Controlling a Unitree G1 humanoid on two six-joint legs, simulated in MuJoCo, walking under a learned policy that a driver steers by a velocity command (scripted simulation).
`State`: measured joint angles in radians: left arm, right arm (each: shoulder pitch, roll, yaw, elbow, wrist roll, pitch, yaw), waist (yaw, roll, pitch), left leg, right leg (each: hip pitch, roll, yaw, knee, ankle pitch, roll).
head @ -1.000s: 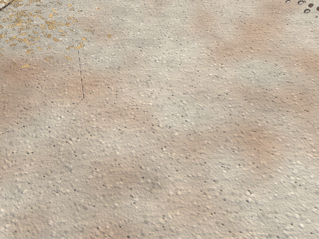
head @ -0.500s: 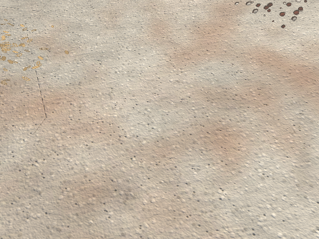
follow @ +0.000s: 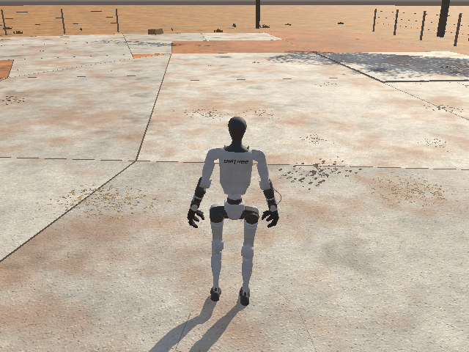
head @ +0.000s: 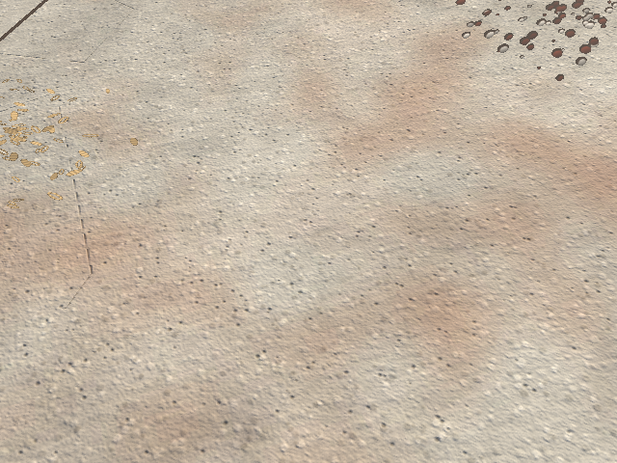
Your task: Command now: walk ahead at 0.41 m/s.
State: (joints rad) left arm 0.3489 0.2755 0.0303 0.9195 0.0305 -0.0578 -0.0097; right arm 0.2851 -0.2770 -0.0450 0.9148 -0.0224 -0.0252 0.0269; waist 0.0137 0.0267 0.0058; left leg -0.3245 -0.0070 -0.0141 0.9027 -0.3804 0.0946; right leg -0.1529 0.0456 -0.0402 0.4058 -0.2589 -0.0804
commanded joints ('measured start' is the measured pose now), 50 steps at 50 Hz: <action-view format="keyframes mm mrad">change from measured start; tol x32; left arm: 1 39 108 17 -24 -8 -27 7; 20 248 -18 -10 82 -35 -22 9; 41 -433 2 -8 -122 -6 5 -22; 47 141 187 67 22 39 -28 23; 50 -63 86 50 1 -21 -12 0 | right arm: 1 -77 -84 -12 -69 -15 -28 17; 13 -382 -26 27 -183 -3 -14 18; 19 231 -203 -44 -13 -35 -40 -36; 50 115 -49 -9 53 12 -65 -31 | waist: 1 2 -92 91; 20 -103 225 -307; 50 39 -64 -67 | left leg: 1 -366 79 -19 103 123 -8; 17 75 -57 132 -365 248 42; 20 672 438 -707 -591 29 247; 25 155 233 -239 -746 227 128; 36 252 155 -30 -789 556 81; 45 454 202 8 -402 1090 58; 48 -213 -83 30 421 -139 -11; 50 -303 28 -47 409 10 4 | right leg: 1 195 -273 361 -313 -99 -98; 17 246 -236 60 74 1018 -55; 20 -384 66 55 923 -283 -2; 21 -463 -12 139 956 -191 -24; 42 -457 -81 -41 167 191 8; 46 106 -54 -11 45 143 -90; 48 502 -477 728 -92 67 -279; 50 228 -389 472 -153 58 -224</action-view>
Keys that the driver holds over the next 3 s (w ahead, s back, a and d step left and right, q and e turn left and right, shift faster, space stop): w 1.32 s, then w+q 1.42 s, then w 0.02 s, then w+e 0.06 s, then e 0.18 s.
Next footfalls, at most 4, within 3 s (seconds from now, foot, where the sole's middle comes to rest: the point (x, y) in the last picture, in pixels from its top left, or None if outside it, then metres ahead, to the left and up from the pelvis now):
0.36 left None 0.36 0.09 -0.78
0.92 right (371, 396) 0.68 -0.07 -0.78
1.48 left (297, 293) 0.97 0.11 -0.78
2.02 right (333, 202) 1.31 0.01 -0.78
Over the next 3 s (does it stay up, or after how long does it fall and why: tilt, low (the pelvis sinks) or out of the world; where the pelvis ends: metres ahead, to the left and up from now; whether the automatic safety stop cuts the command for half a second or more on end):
stays up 1.51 0.34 -0.01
